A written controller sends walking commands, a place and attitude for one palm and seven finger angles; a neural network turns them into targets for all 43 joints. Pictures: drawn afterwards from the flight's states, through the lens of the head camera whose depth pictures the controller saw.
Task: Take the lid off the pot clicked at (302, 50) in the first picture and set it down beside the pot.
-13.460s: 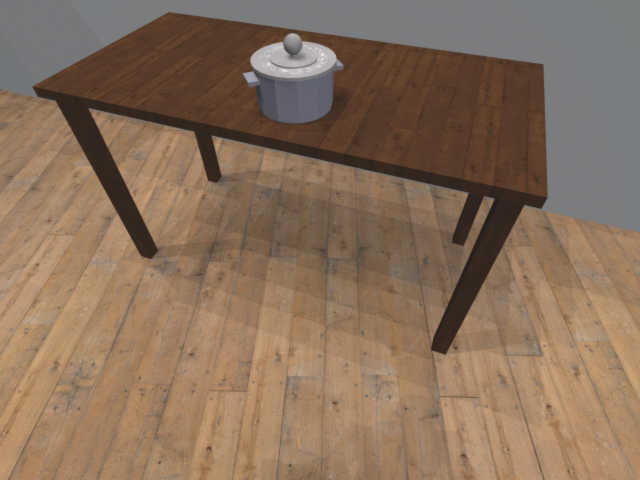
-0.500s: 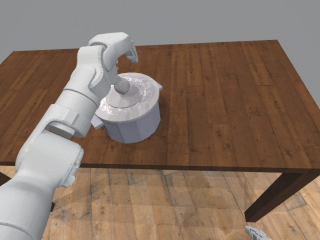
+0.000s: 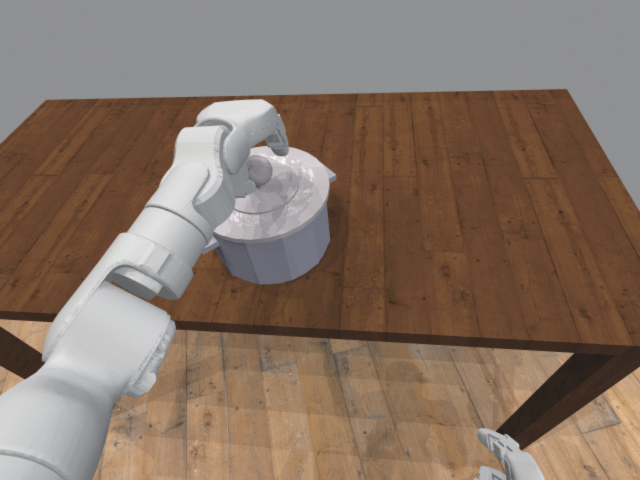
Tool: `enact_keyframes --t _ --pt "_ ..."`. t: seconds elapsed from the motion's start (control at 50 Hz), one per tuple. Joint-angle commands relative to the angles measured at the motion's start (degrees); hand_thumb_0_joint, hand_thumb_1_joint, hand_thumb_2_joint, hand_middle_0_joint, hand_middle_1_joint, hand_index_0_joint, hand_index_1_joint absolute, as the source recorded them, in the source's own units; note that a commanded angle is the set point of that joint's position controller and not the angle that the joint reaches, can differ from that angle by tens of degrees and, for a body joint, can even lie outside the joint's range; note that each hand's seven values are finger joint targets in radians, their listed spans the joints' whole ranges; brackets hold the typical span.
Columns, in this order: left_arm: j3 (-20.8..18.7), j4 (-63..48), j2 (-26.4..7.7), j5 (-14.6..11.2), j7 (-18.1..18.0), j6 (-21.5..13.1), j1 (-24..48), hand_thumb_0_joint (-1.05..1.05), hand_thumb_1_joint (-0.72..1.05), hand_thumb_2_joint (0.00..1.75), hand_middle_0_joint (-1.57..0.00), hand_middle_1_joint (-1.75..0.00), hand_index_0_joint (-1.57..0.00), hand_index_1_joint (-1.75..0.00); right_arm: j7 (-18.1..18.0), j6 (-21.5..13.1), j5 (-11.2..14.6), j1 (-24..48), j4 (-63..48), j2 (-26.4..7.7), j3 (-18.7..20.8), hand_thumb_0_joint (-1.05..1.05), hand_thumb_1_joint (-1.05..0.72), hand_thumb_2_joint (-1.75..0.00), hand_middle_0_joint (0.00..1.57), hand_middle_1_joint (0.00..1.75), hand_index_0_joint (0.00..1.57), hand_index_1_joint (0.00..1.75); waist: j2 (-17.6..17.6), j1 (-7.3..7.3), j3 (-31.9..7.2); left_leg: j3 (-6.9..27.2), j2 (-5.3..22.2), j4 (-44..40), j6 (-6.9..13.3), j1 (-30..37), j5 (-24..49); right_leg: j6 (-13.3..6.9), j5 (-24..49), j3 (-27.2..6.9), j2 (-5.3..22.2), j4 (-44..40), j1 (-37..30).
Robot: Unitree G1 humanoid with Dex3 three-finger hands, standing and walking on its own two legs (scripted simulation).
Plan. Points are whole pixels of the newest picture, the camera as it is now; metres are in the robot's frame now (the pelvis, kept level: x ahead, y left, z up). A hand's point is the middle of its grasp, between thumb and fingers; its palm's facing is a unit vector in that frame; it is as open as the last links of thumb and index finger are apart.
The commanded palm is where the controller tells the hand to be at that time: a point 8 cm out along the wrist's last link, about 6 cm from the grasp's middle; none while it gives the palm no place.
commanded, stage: lower the open fingers around the knob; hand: left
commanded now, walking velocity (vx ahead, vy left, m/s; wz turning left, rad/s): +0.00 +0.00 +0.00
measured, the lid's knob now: (256, 170) +0.50 +0.09 +0.13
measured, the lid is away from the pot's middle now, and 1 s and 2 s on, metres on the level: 0.00 0.00 0.00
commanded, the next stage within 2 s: close the fingers and squeeze the knob in 0.56 s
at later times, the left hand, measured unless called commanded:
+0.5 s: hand (245, 175) +0.46 +0.09 +0.15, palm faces -0.31 -0.02 -0.95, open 10.1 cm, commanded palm +0.45 +0.10 +0.21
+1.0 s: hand (242, 173) +0.46 +0.10 +0.16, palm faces -0.32 -0.02 -0.95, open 9.7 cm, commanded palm +0.45 +0.10 +0.21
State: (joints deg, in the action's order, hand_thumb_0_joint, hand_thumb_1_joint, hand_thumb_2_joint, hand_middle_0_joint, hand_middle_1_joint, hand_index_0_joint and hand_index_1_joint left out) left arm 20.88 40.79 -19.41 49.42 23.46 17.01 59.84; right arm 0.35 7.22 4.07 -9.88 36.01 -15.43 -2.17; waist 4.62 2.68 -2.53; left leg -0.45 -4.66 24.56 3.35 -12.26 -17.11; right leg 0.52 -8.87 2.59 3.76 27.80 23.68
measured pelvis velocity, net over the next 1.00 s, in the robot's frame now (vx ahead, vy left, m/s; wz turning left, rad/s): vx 0.00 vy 0.00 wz -0.01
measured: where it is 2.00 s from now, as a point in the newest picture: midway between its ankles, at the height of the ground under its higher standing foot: outside the picture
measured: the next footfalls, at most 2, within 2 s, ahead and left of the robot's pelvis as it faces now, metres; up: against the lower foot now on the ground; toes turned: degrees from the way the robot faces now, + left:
none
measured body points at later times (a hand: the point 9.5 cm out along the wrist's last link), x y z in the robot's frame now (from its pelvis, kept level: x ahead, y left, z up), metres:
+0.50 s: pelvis +0.00 +0.00 +0.00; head +0.02 -0.05 +0.45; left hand +0.47 +0.09 +0.21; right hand +0.09 -0.26 -0.14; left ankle -0.05 +0.09 -0.74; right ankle +0.05 -0.13 -0.74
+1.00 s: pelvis +0.00 +0.00 +0.00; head +0.02 -0.04 +0.45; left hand +0.47 +0.10 +0.21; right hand +0.11 -0.25 -0.13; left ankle -0.05 +0.09 -0.74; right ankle +0.05 -0.13 -0.74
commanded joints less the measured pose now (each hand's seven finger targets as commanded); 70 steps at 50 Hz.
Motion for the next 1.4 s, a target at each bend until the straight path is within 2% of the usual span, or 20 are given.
enact_keyframes --t 0.0,0.14,0.22,0.3,0.36,0.54,0.62,0.64,0.66,0.76,0.82,0.92,0.96,1.04,1.06,1.14,1.22,1.3,1.32,1.38 --pt "-5.55 -8.35 -10.71 1.98 -2.56 -0.40 30.90 0.00 -0.35 1.56 -0.85 -0.08 -0.85 -0.08 -0.67 -2.62 -0.24 2.21 -6.91 -6.06 2.21 0.00 -0.90 -0.90 0.20 0.30 0.20 0.30 -8.06 0.99 -21.97 2.12 1.68 -3.01 -0.46 -1.73 18.65 -2.93 15.55 -0.30 -1.90 0.79 -19.07" --pt "-5.39 -6.41 -9.82 1.34 -2.81 -1.43 28.27 0.00 -0.35 1.56 -0.85 -0.08 -0.85 -0.08 -0.82 -2.84 -0.49 0.93 -6.42 -6.32 2.56 0.00 -0.90 -0.90 0.20 0.30 0.20 0.30 -9.01 1.24 -21.77 1.80 1.48 -3.03 -0.29 -2.73 16.83 -2.71 15.00 -0.38 -2.01 0.40 -19.42" --pt "-7.87 -4.82 -12.77 0.52 -3.40 -2.12 27.13 0.00 -0.35 1.56 -0.85 -0.08 -0.85 -0.08 -1.21 -2.64 -0.42 0.25 -6.13 -7.31 2.81 0.00 -0.90 -0.90 0.20 0.30 0.20 0.30 -9.58 1.24 -20.03 1.33 1.45 -3.37 0.01 -4.64 13.48 -2.61 13.39 -0.65 -1.81 -0.33 -19.62" --pt "-7.19 -9.34 -13.46 1.82 -3.68 -3.11 31.94 0.00 -0.35 1.56 -0.85 -0.08 -0.85 -0.08 -1.44 -3.32 -0.45 0.35 -6.25 -6.47 2.85 0.00 -0.90 -0.90 0.20 0.30 0.20 0.30 -6.43 1.32 -23.69 1.80 1.48 -3.26 0.05 -2.67 16.19 -2.81 15.41 -1.31 -1.74 0.22 -20.76" --pt "-9.71 -6.26 -15.58 1.62 -4.08 -3.07 28.66 0.00 -0.35 1.56 -0.85 -0.08 -0.85 -0.08 -1.44 -3.36 -0.39 -0.56 -5.72 -6.84 2.98 0.00 -0.90 -0.90 0.20 0.30 0.20 0.30 -9.33 0.97 -22.75 1.53 1.58 -3.49 0.12 -4.11 14.88 -2.57 15.03 -1.19 -1.89 -0.17 -21.65" --pt "-6.53 -8.10 -12.92 1.41 -3.31 -2.98 31.66 0.00 -0.35 1.56 -0.85 -0.08 -0.85 -0.08 -1.42 -3.50 -0.34 0.02 -5.82 -6.75 3.11 0.00 -0.90 -0.90 0.20 0.30 0.20 0.30 -6.26 1.80 -22.60 1.73 1.50 -3.45 0.05 -2.43 14.63 -2.70 13.75 -1.10 -1.89 -0.43 -19.20" --pt "-10.16 -6.57 -16.56 0.90 -3.43 -3.27 28.45 0.00 -0.35 1.56 -0.85 -0.08 -0.85 -0.08 -1.55 -3.45 -0.50 -0.39 -5.75 -7.55 3.03 0.00 -0.90 -0.90 0.20 0.30 0.20 0.30 -7.78 1.07 -22.79 1.79 1.48 -3.26 0.06 -3.51 16.16 -2.77 16.06 -1.05 -1.76 -0.29 -21.22" --pt "-8.72 -5.18 -14.84 1.76 -3.39 -3.15 28.28 0.00 -0.35 1.56 -0.85 -0.08 -0.85 -0.08 -1.48 -3.47 -0.39 -0.17 -5.70 -6.91 2.82 0.00 -0.90 -0.90 0.20 0.30 0.20 0.30 -8.57 1.16 -22.28 1.43 1.44 -3.29 -0.02 -3.91 15.80 -2.60 15.68 -1.06 -1.85 -0.17 -20.94" --pt "-8.04 -4.44 -13.96 1.94 -3.41 -2.96 28.00 0.00 -0.18 1.13 -0.63 -0.43 -0.63 -0.43 -1.38 -3.36 -0.24 -0.05 -5.58 -6.91 2.82 0.00 -0.90 -0.90 0.20 0.30 0.20 0.30 -9.12 1.27 -20.58 1.35 1.64 -3.53 -0.14 -4.42 15.02 -2.58 15.07 -0.84 -1.82 -0.39 -20.07" --pt "-5.34 -6.52 -11.40 1.55 -3.03 -2.73 32.23 0.00 -0.13 1.13 -0.60 -0.58 -0.60 -0.58 -1.46 -3.10 -0.22 0.61 -5.87 -6.65 2.86 0.00 -0.90 -0.90 0.20 0.30 0.20 0.30 -7.35 2.13 -20.90 1.64 1.55 -3.47 -0.06 -2.74 13.91 -2.72 13.05 -0.71 -1.95 -0.61 -17.67" --pt "-9.68 -6.24 -16.40 1.21 -3.43 -3.19 32.47 0.00 -0.10 1.12 -0.60 -0.65 -0.60 -0.65 -1.82 -3.14 -0.58 -0.56 -5.50 -7.47 2.88 0.00 -0.90 -0.90 0.20 0.30 0.20 0.30 -6.79 1.58 -22.52 1.86 1.44 -3.19 -0.05 -2.67 14.62 -2.93 13.76 -0.80 -1.92 -0.32 -18.92" --pt "-6.30 -2.70 -11.04 1.17 -3.26 -2.90 28.05 0.00 -0.04 1.11 -0.60 -0.75 -0.60 -0.75 -1.42 -2.97 -0.46 -0.29 -5.65 -7.16 2.92 0.00 -0.90 -0.90 0.20 0.30 0.20 0.30 -8.07 1.77 -20.27 1.55 1.59 -3.00 -0.32 -3.34 16.19 -2.85 14.94 -0.41 -2.01 -0.31 -17.85" --pt "-8.77 -4.80 -14.36 1.75 -3.39 -3.04 30.50 0.00 -0.02 1.10 -0.60 -0.78 -0.60 -0.78 -1.52 -2.98 -0.49 -0.60 -5.72 -7.06 2.83 0.00 -0.90 -0.90 0.20 0.30 0.20 0.30 -9.54 1.40 -22.04 1.45 1.69 -3.35 -0.11 -3.36 15.80 -2.66 15.12 -0.68 -2.03 -0.26 -19.51" --pt "-8.99 -8.11 -15.31 2.15 -3.46 -3.62 31.22 0.00 0.03 1.08 -0.61 -0.83 -0.61 -0.83 -1.49 -3.43 -0.70 -0.12 -6.35 -6.69 2.86 0.00 -0.90 -0.90 0.20 0.30 0.20 0.30 -6.85 1.05 -25.09 1.90 1.62 -2.99 -0.06 -1.79 19.02 -2.85 17.13 -1.06 -1.98 0.18 -21.11" --pt "-8.08 -6.57 -13.75 2.08 -3.44 -3.31 29.78 0.00 0.04 1.07 -0.61 -0.84 -0.61 -0.84 -1.48 -3.45 -0.64 -0.26 -6.22 -6.57 2.89 0.00 -0.90 -0.90 0.20 0.30 0.20 0.30 -7.71 1.22 -23.61 1.80 1.75 -2.88 -0.07 -2.03 19.13 -2.80 17.22 -0.82 -2.03 -0.04 -20.28" --pt "-9.99 -6.52 -15.85 1.72 -3.57 -3.18 25.94 0.00 0.09 1.05 -0.63 -0.89 -0.63 -0.89 -1.00 -3.37 -0.48 0.01 -6.52 -7.02 2.73 0.00 -0.90 -0.90 0.20 0.30 0.20 0.30 -8.47 0.41 -23.32 1.68 1.75 -3.15 -0.21 -3.29 19.23 -2.72 17.71 -0.86 -2.01 0.07 -21.77" --pt "-8.56 -10.90 -14.50 1.65 -3.86 -2.81 28.11 0.00 0.14 1.01 -0.65 -0.92 -0.65 -0.92 -0.66 -3.27 -0.41 0.51 -6.71 -7.20 3.23 0.00 -0.90 -0.90 0.20 0.30 0.20 0.30 -6.06 0.77 -23.55 2.49 1.98 -2.69 -0.29 -0.84 21.39 -3.06 17.24 -0.56 -2.15 0.03 -19.77" --pt "-7.34 -8.41 -12.43 1.87 -3.76 -1.42 26.79 0.00 0.20 0.97 -0.67 -0.95 -0.67 -0.95 -0.40 -3.24 -0.20 0.47 -6.22 -6.71 2.93 0.00 -0.90 -0.90 0.20 0.30 0.20 0.30 -7.79 0.93 -22.21 2.26 2.05 -2.60 -0.55 -1.40 21.69 -2.87 17.52 -0.26 -2.46 0.25 -18.90" --pt "-8.80 -8.21 -13.88 1.15 -3.97 -1.48 25.61 0.00 0.21 0.96 -0.68 -0.96 -0.68 -0.96 -0.38 -3.09 -0.25 0.33 -6.13 -7.38 3.11 0.00 -0.90 -0.90 0.20 0.30 0.20 0.30 -7.36 0.82 -22.07 2.09 2.02 -2.44 -0.48 -1.67 20.97 -2.96 17.22 -0.22 -2.37 0.07 -19.01" --pt "-6.83 -8.11 -12.40 2.13 -3.91 -1.23 29.50 0.00 0.25 0.93 -0.70 -0.98 -0.70 -0.98 -0.57 -2.89 -0.09 0.53 -5.73 -6.88 2.82 0.00 -0.90 -0.90 0.20 0.30 0.20 0.30 -8.06 1.30 -21.08 2.10 2.19 -3.24 -0.70 -2.07 18.68 -2.91 15.29 -0.16 -2.45 0.05 -17.90"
